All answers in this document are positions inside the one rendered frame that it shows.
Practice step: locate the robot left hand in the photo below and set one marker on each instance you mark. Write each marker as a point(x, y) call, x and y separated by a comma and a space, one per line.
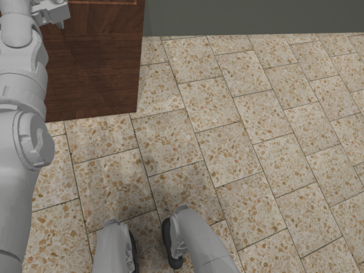
point(54, 11)

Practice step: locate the right robot shin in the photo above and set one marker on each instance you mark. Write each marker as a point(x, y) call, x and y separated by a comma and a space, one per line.
point(177, 249)

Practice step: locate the robot shin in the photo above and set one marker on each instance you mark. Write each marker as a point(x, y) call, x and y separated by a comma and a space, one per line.
point(177, 249)
point(129, 257)

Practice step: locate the cabinet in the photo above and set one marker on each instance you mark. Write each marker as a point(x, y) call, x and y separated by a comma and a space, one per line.
point(94, 62)

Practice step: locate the left robot shin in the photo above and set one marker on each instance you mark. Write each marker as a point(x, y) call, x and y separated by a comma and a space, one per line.
point(129, 257)

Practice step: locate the left robot upper arm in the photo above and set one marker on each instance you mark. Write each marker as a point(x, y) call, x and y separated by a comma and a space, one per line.
point(26, 147)

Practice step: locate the left robot forearm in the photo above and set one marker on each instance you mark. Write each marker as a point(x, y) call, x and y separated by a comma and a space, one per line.
point(23, 60)

